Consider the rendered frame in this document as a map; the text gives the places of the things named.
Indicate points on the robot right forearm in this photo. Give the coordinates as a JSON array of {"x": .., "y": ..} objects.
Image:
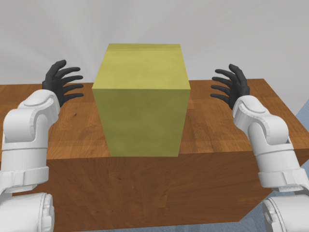
[{"x": 272, "y": 147}]

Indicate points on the pedestal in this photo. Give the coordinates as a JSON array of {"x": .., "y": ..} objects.
[{"x": 214, "y": 179}]

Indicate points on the robot left forearm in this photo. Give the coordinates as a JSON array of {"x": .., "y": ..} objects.
[{"x": 24, "y": 143}]

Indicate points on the robot left upper arm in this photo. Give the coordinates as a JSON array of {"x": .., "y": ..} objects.
[{"x": 27, "y": 213}]

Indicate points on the left robot hand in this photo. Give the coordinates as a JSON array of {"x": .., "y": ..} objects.
[{"x": 54, "y": 82}]

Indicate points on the robot right upper arm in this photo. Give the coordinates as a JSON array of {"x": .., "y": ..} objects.
[{"x": 286, "y": 213}]

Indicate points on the carton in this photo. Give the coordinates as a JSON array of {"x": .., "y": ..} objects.
[{"x": 141, "y": 93}]

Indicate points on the right robot hand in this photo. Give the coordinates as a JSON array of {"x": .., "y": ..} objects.
[{"x": 238, "y": 85}]

